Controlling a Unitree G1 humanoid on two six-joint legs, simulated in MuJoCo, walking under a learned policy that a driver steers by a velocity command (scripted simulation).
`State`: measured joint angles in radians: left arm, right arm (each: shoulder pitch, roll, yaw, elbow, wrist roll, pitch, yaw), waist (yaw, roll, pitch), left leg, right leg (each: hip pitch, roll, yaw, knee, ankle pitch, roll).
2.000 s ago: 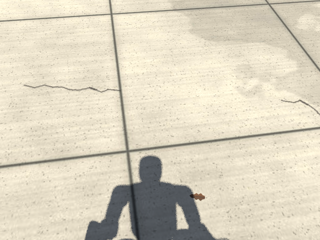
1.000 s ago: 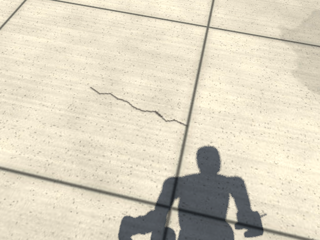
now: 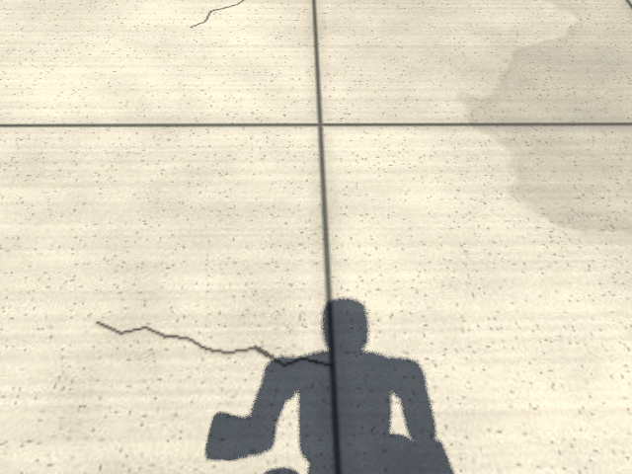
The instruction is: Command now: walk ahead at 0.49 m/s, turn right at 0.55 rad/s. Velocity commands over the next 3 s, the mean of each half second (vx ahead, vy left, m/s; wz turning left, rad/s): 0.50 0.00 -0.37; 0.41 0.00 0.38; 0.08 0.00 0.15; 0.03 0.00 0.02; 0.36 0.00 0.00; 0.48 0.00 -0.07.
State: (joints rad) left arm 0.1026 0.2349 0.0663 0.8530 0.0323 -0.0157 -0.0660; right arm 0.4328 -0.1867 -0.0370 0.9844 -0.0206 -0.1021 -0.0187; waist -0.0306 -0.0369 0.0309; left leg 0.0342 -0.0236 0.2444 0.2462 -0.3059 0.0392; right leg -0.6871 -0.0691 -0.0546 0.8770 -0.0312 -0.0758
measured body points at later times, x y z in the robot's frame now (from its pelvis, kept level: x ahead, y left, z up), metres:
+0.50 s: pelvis +0.27 -0.04 +0.00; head +0.30 -0.06 +0.45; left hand +0.32 +0.22 -0.13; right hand +0.36 -0.31 -0.12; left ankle +0.45 +0.10 -0.67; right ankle +0.20 -0.07 -0.74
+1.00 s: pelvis +0.54 -0.02 +0.00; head +0.59 +0.00 +0.45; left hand +0.68 +0.24 -0.12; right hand +0.60 -0.30 -0.12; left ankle +0.54 +0.02 -0.74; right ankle +0.65 -0.19 -0.67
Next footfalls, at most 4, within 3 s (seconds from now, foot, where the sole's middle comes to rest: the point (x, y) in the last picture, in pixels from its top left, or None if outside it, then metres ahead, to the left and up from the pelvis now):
0.16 right None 0.24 -0.08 -0.78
0.72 left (304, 426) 0.58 0.02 -0.78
1.22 right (360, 345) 0.77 -0.11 -0.78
1.54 left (277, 396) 0.65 0.08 -0.78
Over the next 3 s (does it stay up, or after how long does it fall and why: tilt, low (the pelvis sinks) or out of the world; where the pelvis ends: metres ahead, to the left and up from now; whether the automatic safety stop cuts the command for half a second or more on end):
stays up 1.14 0.04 0.01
